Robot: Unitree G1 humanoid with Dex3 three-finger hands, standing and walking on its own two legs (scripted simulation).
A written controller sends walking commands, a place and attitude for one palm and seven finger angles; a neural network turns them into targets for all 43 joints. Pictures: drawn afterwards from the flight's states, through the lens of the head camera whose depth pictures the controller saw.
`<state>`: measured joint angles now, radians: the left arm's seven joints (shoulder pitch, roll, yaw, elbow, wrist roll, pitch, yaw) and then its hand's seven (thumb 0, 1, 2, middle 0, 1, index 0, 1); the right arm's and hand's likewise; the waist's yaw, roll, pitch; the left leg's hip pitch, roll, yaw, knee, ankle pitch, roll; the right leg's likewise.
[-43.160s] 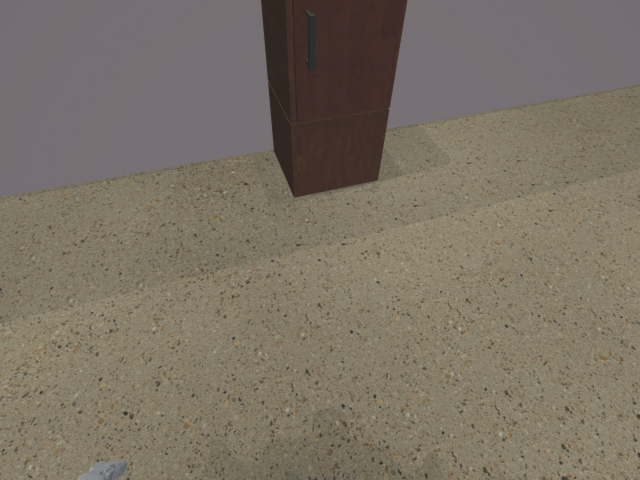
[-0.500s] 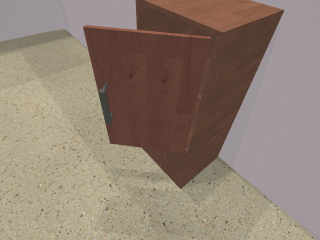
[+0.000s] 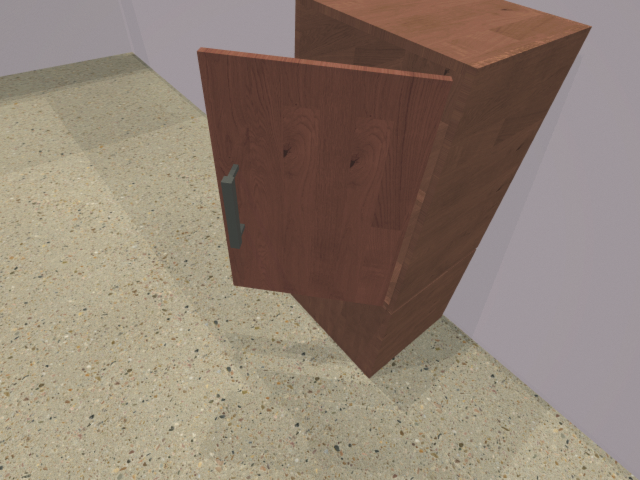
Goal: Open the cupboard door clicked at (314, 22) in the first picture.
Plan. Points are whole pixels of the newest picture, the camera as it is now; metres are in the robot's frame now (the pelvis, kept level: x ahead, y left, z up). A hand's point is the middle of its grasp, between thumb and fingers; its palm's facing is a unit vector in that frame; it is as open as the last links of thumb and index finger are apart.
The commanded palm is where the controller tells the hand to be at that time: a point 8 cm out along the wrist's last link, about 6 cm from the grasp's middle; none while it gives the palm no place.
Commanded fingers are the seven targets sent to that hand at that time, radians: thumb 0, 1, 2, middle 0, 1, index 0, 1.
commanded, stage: shuffle to correct the standing spot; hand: left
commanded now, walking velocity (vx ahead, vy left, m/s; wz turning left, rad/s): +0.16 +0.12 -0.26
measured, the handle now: (235, 208) +0.62 +0.20 -0.05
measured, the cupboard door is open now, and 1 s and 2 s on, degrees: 43 43 43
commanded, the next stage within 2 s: come to a stop and stand still in 0.30 s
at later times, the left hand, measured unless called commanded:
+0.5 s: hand out of the picture +0.01 +0.23 -0.20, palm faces +0.01 -0.99 -0.14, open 7.4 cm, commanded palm none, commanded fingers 0.00 0.90 0.90 -0.20 -0.30 -0.20 -0.30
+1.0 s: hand (113, 463) +0.18 +0.31 -0.18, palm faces -0.11 -0.98 -0.16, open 7.4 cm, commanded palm none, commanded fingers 0.00 0.90 0.90 -0.20 -0.30 -0.20 -0.30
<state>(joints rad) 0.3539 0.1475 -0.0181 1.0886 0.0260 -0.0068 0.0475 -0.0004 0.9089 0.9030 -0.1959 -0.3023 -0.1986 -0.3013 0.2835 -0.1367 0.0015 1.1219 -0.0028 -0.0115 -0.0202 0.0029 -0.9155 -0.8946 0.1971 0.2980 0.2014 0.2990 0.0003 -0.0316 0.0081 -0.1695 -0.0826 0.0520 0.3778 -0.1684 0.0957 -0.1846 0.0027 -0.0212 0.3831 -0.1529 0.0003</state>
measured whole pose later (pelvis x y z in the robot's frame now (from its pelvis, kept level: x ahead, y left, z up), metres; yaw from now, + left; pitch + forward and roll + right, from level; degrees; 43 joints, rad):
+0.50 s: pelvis +0.05 +0.07 -0.01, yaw -4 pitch -3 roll -2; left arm 0.41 0.14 0.05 1.08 0.03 0.04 0.05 0.00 0.91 0.90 -0.20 -0.30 -0.20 -0.30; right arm 0.40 -0.13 0.00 1.07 -0.01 -0.03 -0.05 0.00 -0.91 -0.90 0.19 0.30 0.20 0.30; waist 0.01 -0.05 0.03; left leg -0.13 -0.10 0.19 0.47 -0.31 0.07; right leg -0.36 -0.03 0.01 0.89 -0.38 -0.02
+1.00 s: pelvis +0.08 +0.13 +0.00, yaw -7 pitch +0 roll -4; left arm 0.19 0.23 0.08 0.95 0.03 0.07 0.02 0.00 0.91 0.90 -0.19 -0.30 -0.19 -0.30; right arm 0.34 -0.10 -0.03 1.05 -0.03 -0.03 -0.07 0.00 -0.92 -0.89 0.20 0.30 0.20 0.30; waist -0.05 -0.05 0.05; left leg -0.21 0.04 0.08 0.45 -0.24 0.06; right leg -0.44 0.01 0.02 1.00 -0.36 0.05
